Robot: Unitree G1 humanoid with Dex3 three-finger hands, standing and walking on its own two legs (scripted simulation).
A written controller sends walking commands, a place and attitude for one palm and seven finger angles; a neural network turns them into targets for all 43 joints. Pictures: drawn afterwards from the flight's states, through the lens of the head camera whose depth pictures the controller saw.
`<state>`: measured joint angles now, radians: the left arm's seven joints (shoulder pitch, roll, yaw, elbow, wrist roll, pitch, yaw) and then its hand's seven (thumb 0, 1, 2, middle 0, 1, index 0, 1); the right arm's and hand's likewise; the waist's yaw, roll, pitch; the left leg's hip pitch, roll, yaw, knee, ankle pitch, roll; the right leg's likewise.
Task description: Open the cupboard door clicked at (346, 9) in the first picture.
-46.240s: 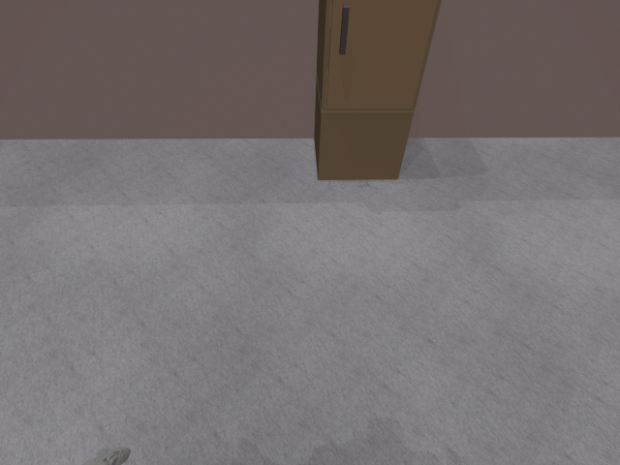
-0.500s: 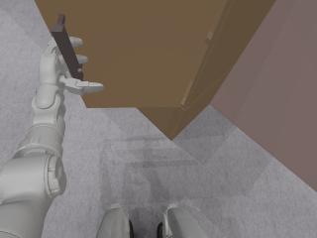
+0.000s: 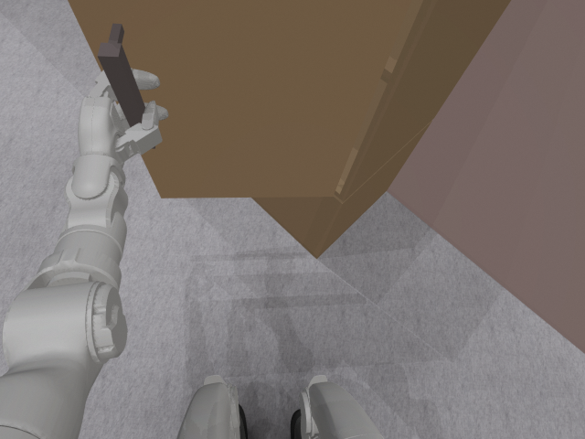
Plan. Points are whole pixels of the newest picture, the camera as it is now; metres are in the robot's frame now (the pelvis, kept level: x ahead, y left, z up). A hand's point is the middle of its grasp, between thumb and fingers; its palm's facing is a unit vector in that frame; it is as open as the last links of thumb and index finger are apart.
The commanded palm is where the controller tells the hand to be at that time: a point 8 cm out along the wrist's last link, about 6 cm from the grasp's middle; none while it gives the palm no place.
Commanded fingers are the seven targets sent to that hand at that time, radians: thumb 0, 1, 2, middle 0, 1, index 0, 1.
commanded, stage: pull the door open along its arc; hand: left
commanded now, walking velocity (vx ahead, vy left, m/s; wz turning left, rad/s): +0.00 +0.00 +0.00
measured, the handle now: (134, 92) +0.57 +0.17 +0.08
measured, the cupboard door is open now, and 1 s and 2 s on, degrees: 48 83 92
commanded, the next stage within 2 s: open thumb and fingers to let go in 1.20 s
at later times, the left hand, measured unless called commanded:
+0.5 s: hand (156, 167) +0.46 +0.13 +0.06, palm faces -0.02 -1.00 -0.02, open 5.8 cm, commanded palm +0.40 +0.19 +0.07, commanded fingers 0.00 0.90 0.90 -0.40 -1.35 -0.40 -1.35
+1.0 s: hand (223, 257) +0.33 +0.06 +0.07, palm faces +0.36 -0.93 +0.02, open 6.2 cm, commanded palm +0.27 +0.11 +0.07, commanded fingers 0.00 0.90 0.90 -0.40 -1.35 -0.40 -1.35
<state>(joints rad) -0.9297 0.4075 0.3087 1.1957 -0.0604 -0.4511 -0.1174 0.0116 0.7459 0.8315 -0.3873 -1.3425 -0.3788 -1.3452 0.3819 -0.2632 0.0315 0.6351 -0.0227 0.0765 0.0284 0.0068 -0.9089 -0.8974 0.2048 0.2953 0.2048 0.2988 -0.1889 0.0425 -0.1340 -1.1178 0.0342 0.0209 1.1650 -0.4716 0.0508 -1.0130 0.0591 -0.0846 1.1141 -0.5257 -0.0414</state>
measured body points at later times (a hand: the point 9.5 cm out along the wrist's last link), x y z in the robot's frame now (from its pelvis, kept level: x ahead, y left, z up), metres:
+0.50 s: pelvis +0.02 -0.01 +0.02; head +0.12 +0.00 +0.46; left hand +0.45 +0.19 +0.06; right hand +0.05 -0.26 -0.10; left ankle +0.04 +0.09 -0.64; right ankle +0.00 -0.10 -0.64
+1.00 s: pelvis +0.02 -0.04 +0.02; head +0.07 -0.06 +0.47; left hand +0.30 +0.10 +0.07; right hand +0.20 -0.25 -0.08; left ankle +0.04 +0.09 -0.64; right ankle +0.00 -0.10 -0.64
